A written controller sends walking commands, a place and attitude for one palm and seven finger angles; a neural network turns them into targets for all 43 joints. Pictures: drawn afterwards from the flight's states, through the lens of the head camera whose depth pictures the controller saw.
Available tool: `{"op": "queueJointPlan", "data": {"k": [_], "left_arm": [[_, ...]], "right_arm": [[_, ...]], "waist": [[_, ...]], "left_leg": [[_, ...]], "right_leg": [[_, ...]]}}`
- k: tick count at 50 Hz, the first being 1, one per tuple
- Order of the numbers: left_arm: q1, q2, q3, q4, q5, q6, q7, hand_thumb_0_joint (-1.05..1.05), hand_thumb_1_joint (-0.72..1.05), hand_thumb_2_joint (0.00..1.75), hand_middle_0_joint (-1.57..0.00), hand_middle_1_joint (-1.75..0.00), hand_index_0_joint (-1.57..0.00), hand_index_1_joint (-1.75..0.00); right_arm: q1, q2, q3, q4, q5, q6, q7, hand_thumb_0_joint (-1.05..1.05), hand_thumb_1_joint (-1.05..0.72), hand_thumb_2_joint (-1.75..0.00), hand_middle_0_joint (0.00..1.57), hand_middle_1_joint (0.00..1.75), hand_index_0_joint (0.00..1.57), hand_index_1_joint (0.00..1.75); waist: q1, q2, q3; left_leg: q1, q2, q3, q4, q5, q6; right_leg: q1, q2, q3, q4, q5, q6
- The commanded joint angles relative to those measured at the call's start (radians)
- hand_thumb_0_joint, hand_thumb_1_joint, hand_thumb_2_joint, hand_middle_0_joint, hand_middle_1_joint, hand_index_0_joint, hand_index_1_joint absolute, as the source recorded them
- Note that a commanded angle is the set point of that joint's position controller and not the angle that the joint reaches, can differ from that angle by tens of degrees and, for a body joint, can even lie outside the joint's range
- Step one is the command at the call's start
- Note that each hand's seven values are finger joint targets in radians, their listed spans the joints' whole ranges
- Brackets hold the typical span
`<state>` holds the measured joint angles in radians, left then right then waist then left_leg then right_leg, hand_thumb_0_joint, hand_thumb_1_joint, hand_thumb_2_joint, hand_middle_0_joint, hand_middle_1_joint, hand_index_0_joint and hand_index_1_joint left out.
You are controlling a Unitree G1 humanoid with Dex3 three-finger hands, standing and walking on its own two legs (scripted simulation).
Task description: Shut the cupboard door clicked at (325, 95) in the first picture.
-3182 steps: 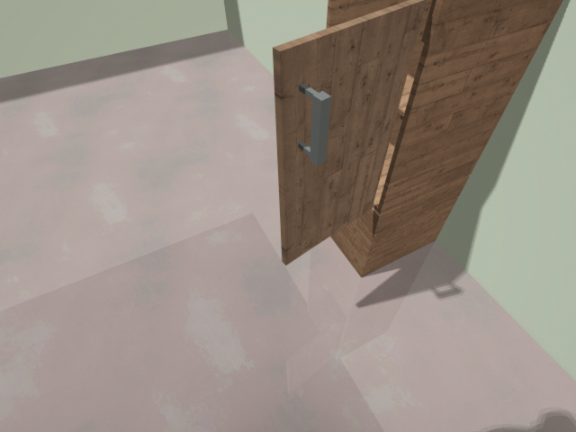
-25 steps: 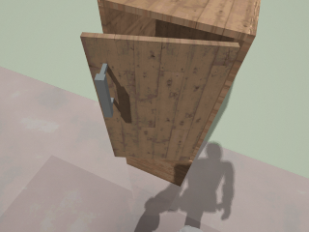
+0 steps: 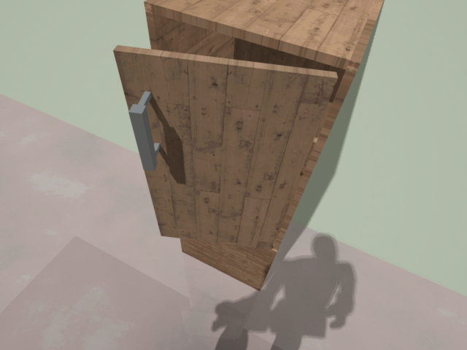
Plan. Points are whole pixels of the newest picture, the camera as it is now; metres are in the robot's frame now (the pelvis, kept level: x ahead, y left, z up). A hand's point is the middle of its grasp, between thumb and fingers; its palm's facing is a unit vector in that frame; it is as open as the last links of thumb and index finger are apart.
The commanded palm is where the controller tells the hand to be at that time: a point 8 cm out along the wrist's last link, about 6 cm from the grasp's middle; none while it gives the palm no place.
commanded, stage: come to a stop and stand still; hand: left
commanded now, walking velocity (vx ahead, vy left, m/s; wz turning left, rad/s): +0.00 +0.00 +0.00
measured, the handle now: (148, 132) +0.44 +0.21 +0.12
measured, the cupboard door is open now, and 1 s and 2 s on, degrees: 20 20 20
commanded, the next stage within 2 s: look again from close up in 0.78 s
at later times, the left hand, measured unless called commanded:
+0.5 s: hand out of the picture -0.04 +0.15 -0.17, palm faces +0.02 -0.99 -0.17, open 7.4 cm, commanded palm none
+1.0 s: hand out of the picture -0.07 +0.13 -0.17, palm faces +0.01 -0.99 -0.15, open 7.4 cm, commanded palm none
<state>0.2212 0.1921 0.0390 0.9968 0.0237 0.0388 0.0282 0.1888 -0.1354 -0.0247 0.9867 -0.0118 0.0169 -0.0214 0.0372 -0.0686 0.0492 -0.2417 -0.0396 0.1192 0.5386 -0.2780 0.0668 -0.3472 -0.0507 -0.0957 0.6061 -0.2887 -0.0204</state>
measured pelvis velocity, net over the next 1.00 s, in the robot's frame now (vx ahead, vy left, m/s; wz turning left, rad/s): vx -0.04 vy -0.01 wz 0.01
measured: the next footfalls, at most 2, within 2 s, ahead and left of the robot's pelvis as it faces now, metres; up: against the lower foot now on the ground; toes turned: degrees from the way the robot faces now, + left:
right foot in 0.24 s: +0.04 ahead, -0.11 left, +0.00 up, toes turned +1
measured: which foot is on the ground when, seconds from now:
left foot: down 0.00-1.00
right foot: up 0.00-0.22, down 0.24-1.00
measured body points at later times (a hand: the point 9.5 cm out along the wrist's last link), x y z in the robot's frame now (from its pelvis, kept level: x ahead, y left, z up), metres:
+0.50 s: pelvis -0.04 -0.01 +0.01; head -0.04 -0.01 +0.46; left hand -0.04 +0.20 -0.15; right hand -0.03 -0.24 -0.15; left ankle +0.00 +0.07 -0.73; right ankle -0.07 -0.12 -0.73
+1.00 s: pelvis -0.04 -0.01 +0.00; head -0.02 -0.02 +0.45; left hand -0.07 +0.18 -0.16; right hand -0.06 -0.22 -0.16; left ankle +0.01 +0.07 -0.73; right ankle -0.07 -0.12 -0.73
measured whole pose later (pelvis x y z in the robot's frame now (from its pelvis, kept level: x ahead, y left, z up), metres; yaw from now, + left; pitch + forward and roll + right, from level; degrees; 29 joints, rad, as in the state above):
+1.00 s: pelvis -0.04 -0.01 +0.00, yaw +1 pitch +0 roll -1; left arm 0.36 0.09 -0.03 1.11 0.02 -0.03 0.04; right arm 0.32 -0.12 0.00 1.09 -0.02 -0.01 -0.01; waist -0.02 0.04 0.04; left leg -0.33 0.02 0.08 0.55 -0.22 0.05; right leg -0.18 0.02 -0.07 0.49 -0.31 -0.02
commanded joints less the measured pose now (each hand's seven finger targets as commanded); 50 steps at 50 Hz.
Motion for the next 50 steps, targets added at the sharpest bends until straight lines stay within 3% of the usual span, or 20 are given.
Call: {"op": "queueJointPlan", "data": {"k": [1, 3, 5, 9, 11, 13, 14, 15, 16, 20, 22, 28, 37, 43, 44, 45, 46, 47, 48, 50], "left_arm": [[0.027, 0.060, 0.016, -0.048, 0.008, 0.007, 0.007, 0.00, 0.90, 0.90, -0.20, -0.30, -0.20, -0.30], [0.065, 0.035, 0.010, -0.021, 0.012, 0.003, 0.002, 0.00, 0.90, 0.90, -0.20, -0.30, -0.20, -0.30], [0.074, 0.016, 0.002, -0.015, 0.010, -0.006, 0.003, 0.00, 0.90, 0.90, -0.20, -0.30, -0.20, -0.30], [0.062, 0.013, -0.009, -0.004, 0.000, -0.025, 0.007, 0.00, 0.90, 0.90, -0.20, -0.30, -0.20, -0.30], [0.120, 0.025, -0.011, 0.025, -0.002, -0.036, 0.012, 0.00, 0.90, 0.90, -0.20, -0.30, -0.20, -0.30], [0.131, 0.065, -0.012, 0.045, -0.001, -0.051, 0.018, 0.00, 0.90, 0.90, -0.20, -0.30, -0.20, -0.30], [0.129, 0.075, -0.015, 0.047, -0.005, -0.053, 0.017, 0.00, 0.90, 0.90, -0.20, -0.30, -0.20, -0.30], [0.120, 0.069, -0.016, 0.053, -0.004, -0.057, 0.016, 0.00, 0.90, 0.90, -0.20, -0.30, -0.20, -0.30], [0.106, 0.057, -0.020, 0.055, -0.007, -0.058, 0.016, 0.00, 0.90, 0.90, -0.20, -0.30, -0.20, -0.30], [0.114, 0.044, -0.028, 0.065, -0.008, -0.049, 0.013, 0.00, 0.90, 0.90, -0.20, -0.30, -0.20, -0.30], [0.121, 0.043, -0.031, 0.077, -0.009, -0.047, 0.011, 0.00, 0.90, 0.90, -0.20, -0.30, -0.20, -0.30], [0.155, 0.034, -0.034, 0.096, -0.009, -0.048, 0.011, 0.00, 0.90, 0.90, -0.20, -0.30, -0.20, -0.30], [0.188, 0.005, -0.035, 0.111, -0.012, -0.056, 0.011, 0.00, 0.90, 0.90, -0.20, -0.30, -0.20, -0.30], [0.207, -0.014, -0.039, 0.123, -0.012, -0.059, 0.014, 0.00, 0.90, 0.90, -0.20, -0.30, -0.20, -0.30], [0.246, 0.017, -0.051, 0.135, 0.010, -0.087, 0.045, 0.00, 0.90, 0.90, -0.20, -0.30, -0.20, -0.30], [0.185, 0.065, -0.039, 0.076, -0.004, -0.088, 0.037, 0.00, 0.90, 0.90, -0.20, -0.30, -0.20, -0.30], [0.154, 0.053, -0.035, 0.060, -0.003, -0.085, 0.031, 0.00, 0.90, 0.90, -0.20, -0.30, -0.20, -0.30], [0.156, 0.046, -0.037, 0.060, -0.006, -0.088, 0.029, 0.00, 0.90, 0.90, -0.20, -0.30, -0.20, -0.30], [0.159, 0.039, -0.037, 0.055, -0.007, -0.094, 0.028, 0.00, 0.90, 0.90, -0.20, -0.30, -0.20, -0.30], [0.174, 0.017, -0.039, 0.059, -0.010, -0.089, 0.025, 0.00, 0.90, 0.90, -0.20, -0.30, -0.20, -0.30]], "right_arm": [[-0.002, -0.125, -0.017, -0.060, -0.011, -0.010, -0.007, 0.00, -0.90, -0.90, 0.20, 0.30, 0.20, 0.30], [-0.010, -0.127, -0.015, -0.060, -0.012, -0.015, -0.009, 0.00, -0.90, -0.90, 0.20, 0.30, 0.20, 0.30], [0.019, -0.137, -0.018, -0.051, -0.014, -0.021, -0.009, 0.00, -0.90, -0.90, 0.20, 0.30, 0.20, 0.30], [0.105, -0.140, -0.020, -0.008, -0.012, -0.031, -0.015, 0.00, -0.90, -0.90, 0.20, 0.30, 0.20, 0.30], [0.100, -0.137, -0.015, 0.006, -0.002, -0.035, -0.014, 0.00, -0.90, -0.90, 0.20, 0.30, 0.20, 0.30], [0.087, -0.102, -0.010, 0.010, 0.007, -0.039, -0.007, 0.00, -0.90, -0.90, 0.20, 0.30, 0.20, 0.30], [0.088, -0.104, -0.007, 0.013, 0.005, -0.040, -0.006, 0.00, -0.90, -0.90, 0.20, 0.30, 0.20, 0.30], [0.084, -0.109, -0.009, 0.024, 0.000, -0.036, -0.006, 0.00, -0.90, -0.90, 0.20, 0.30, 0.20, 0.30], [0.088, -0.115, -0.008, 0.038, 0.000, -0.033, -0.006, 0.00, -0.90, -0.90, 0.20, 0.30, 0.20, 0.30], [0.096, -0.103, 0.003, 0.074, 0.000, -0.027, -0.003, 0.00, -0.90, -0.90, 0.20, 0.30, 0.20, 0.30], [0.103, -0.097, 0.007, 0.090, 0.000, -0.023, -0.002, 0.00, -0.90, -0.90, 0.20, 0.30, 0.20, 0.30], [0.142, -0.077, 0.012, 0.120, 0.000, -0.019, -0.004, 0.00, -0.90, -0.90, 0.20, 0.30, 0.20, 0.30], [0.188, -0.056, 0.013, 0.140, 0.000, -0.029, -0.009, 0.00, -0.90, -0.90, 0.20, 0.30, 0.20, 0.30], [0.202, -0.039, 0.015, 0.152, 0.001, -0.033, -0.013, 0.00, -0.90, -0.90, 0.20, 0.30, 0.20, 0.30], [0.081, -0.106, 0.017, 0.073, 0.001, -0.048, 0.002, 0.00, -0.90, -0.90, 0.20, 0.30, 0.20, 0.30], [0.147, -0.055, 0.015, 0.052, -0.001, -0.032, 0.010, 0.00, -0.90, -0.90, 0.20, 0.30, 0.20, 0.30], [0.174, -0.058, 0.009, 0.067, -0.009, -0.026, 0.011, 0.00, -0.90, -0.90, 0.20, 0.30, 0.20, 0.30], [0.207, -0.058, 0.011, 0.069, -0.010, -0.027, 0.011, 0.00, -0.90, -0.90, 0.20, 0.30, 0.20, 0.30], [0.227, -0.053, 0.015, 0.066, -0.012, -0.036, 0.012, 0.00, -0.90, -0.90, 0.20, 0.30, 0.20, 0.30], [0.208, -0.064, 0.017, 0.052, -0.008, -0.043, 0.007, 0.00, -0.90, -0.90, 0.20, 0.30, 0.20, 0.30]], "waist": [[-0.004, 0.214, 0.044], [0.008, 0.113, 0.021], [-0.005, 0.114, -0.016], [-0.036, 0.119, -0.095], [-0.014, 0.096, -0.133], [-0.029, 0.023, -0.121], [-0.034, 0.025, -0.114], [-0.040, -0.049, -0.113], [-0.043, -0.056, -0.092], [-0.038, 0.025, 0.010], [-0.037, 0.038, 0.058], [-0.033, 0.056, 0.093], [-0.033, 0.062, 0.038], [-0.032, 0.057, 0.041], [-0.006, 0.145, 0.098], [-0.076, 0.130, 0.041], [-0.088, 0.158, 0.061], [-0.093, 0.134, 0.030], [-0.086, 0.172, -0.020], [-0.068, 0.128, -0.035]], "left_leg": [[-0.175, 0.295, -0.312, -0.376, -0.033, 0.122], [-0.127, 0.274, -0.280, -0.341, 0.038, 0.120], [-0.018, 0.260, -0.260, -0.310, 0.145, 0.122], [0.161, 0.256, -0.255, -0.218, 0.450, 0.116], [0.147, 0.217, -0.224, -0.167, 0.415, 0.063], [0.072, 0.148, -0.164, -0.138, 0.311, -0.007], [0.081, 0.133, -0.156, -0.152, 0.269, -0.020], [0.097, 0.135, -0.140, -0.141, 0.269, -0.025], [0.106, 0.138, -0.139, -0.146, 0.248, -0.027], [0.084, 0.140, -0.151, -0.203, 0.112, -0.026], [0.061, 0.136, -0.156, -0.222, 0.047, -0.029], [0.031, 0.135, -0.158, -0.239, -0.008, -0.032], [0.034, 0.141, -0.163, -0.239, 0.013, -0.036], [0.038, 0.145, -0.156, -0.228, 0.062, -0.033], [-0.024, 0.143, -0.135, -0.022, 0.156, -0.060], [-0.014, 0.113, -0.140, -0.026, -0.021, -0.058], [-0.019, 0.107, -0.140, -0.036, -0.046, -0.051], [-0.029, 0.114, -0.144, -0.036, -0.030, -0.044], [-0.010, 0.118, -0.154, -0.053, 0.032, -0.036], [-0.024, 0.133, -0.179, -0.094, 0.018, -0.019]], "right_leg": [[0.023, -0.010, 0.085, 0.245, -0.161, 0.005], [0.001, -0.005, 0.091, 0.288, -0.122, 0.007], [-0.022, -0.011, 0.077, 0.232, -0.134, 0.019], [0.032, -0.009, 0.065, -0.030, -0.135, 0.031], [0.146, -0.020, 0.086, -0.215, 0.032, 0.029], [0.216, -0.105, 0.186, -0.236, 0.267, -0.013], [0.199, -0.132, 0.191, -0.220, 0.301, -0.028], [0.187, -0.113, 0.182, -0.214, 0.321, -0.025], [0.167, -0.104, 0.174, -0.219, 0.291, -0.022], [0.090, -0.079, 0.167, -0.277, 0.038, -0.017], [0.063, -0.073, 0.168, -0.300, -0.033, -0.018], [0.052, -0.061, 0.165, -0.322, -0.082, -0.021], [0.083, -0.053, 0.157, -0.297, -0.032, -0.025], [0.095, -0.050, 0.156, -0.292, 0.014, -0.026], [0.044, -0.082, 0.196, -0.306, 0.194, -0.027], [0.006, -0.115, 0.229, -0.336, -0.123, -0.054], [-0.034, -0.093, 0.222, -0.313, -0.219, -0.067], [-0.013, -0.070, 0.201, -0.284, -0.198, -0.069], [0.035, -0.063, 0.171, -0.243, -0.097, -0.070], [0.068, -0.034, 0.154, -0.199, -0.071, -0.060]]}}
